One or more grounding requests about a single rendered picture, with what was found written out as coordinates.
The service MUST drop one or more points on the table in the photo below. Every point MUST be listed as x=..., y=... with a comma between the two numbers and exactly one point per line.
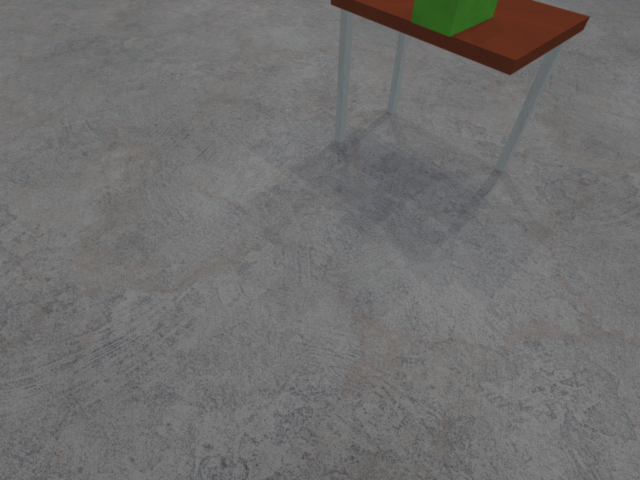
x=519, y=32

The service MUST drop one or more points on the carton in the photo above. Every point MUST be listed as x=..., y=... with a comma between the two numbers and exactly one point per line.
x=450, y=17

